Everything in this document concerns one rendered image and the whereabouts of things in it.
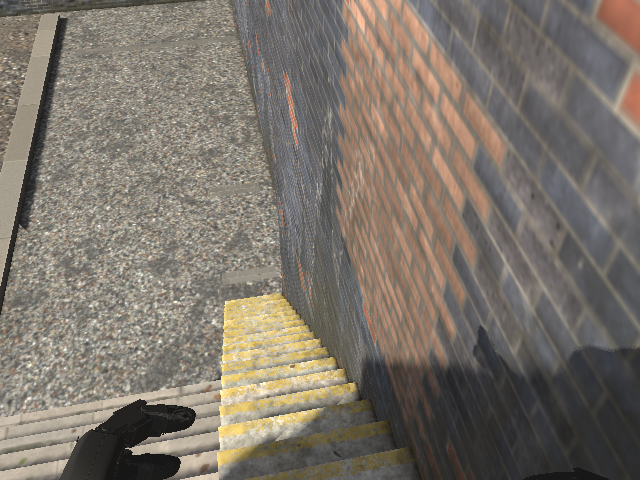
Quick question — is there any robot left hand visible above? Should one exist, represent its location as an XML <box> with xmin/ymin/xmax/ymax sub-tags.
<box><xmin>59</xmin><ymin>399</ymin><xmax>196</xmax><ymax>480</ymax></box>

